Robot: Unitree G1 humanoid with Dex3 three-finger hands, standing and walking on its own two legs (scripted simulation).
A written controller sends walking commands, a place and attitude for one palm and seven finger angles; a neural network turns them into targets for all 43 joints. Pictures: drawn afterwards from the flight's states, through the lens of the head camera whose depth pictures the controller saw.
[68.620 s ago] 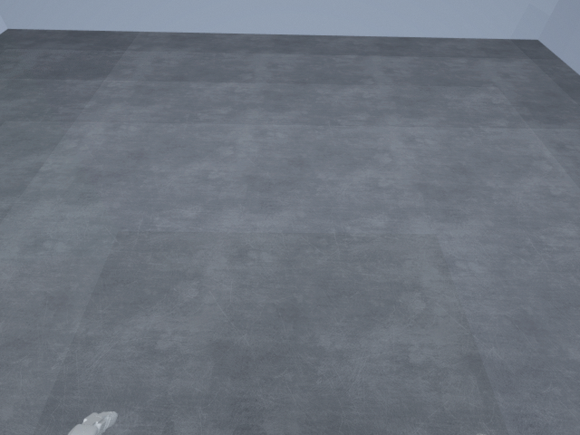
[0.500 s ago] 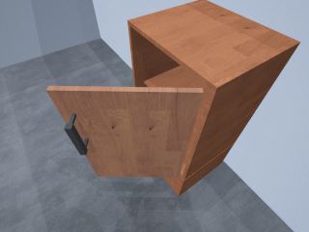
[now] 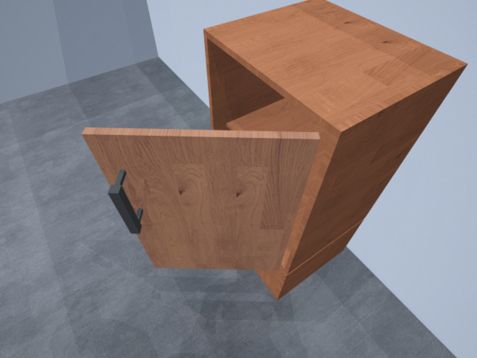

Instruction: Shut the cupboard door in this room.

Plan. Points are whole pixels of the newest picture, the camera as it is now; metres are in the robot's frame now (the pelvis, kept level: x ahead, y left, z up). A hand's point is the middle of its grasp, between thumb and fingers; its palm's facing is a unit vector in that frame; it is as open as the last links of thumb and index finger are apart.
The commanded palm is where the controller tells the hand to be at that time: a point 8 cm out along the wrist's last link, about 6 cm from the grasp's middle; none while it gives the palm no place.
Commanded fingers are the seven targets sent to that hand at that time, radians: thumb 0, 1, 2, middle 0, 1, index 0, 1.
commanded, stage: raise the hand and make a fist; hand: left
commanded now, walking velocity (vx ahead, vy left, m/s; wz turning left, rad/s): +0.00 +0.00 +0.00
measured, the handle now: (129, 203) +0.40 +0.26 -0.04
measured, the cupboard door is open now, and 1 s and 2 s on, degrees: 55 55 55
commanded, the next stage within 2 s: bring the fist close to the handle in 1.94 s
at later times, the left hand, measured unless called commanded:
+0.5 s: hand out of the picture +0.09 +0.17 -0.10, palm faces +0.10 -0.99 -0.03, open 5.9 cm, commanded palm +0.09 +0.22 -0.06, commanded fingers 0.00 0.90 0.90 -0.64 -0.78 -0.64 -0.78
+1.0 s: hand (101, 348) +0.14 +0.22 -0.03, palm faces +0.13 -0.99 -0.06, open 3.6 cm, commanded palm +0.11 +0.26 -0.05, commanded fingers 0.00 0.90 0.90 -1.10 -1.28 -1.10 -1.28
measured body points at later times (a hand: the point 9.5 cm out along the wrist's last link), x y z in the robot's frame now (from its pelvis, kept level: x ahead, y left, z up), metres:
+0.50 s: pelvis -0.09 -0.01 -0.10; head -0.04 +0.00 +0.34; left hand +0.07 +0.22 -0.10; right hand +0.16 -0.25 -0.14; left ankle -0.03 +0.11 -0.74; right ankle -0.07 -0.07 -0.74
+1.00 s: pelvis -0.08 +0.04 -0.11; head -0.02 +0.04 +0.34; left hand +0.12 +0.28 -0.03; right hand +0.06 -0.21 -0.19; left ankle -0.03 +0.11 -0.74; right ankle -0.07 -0.07 -0.74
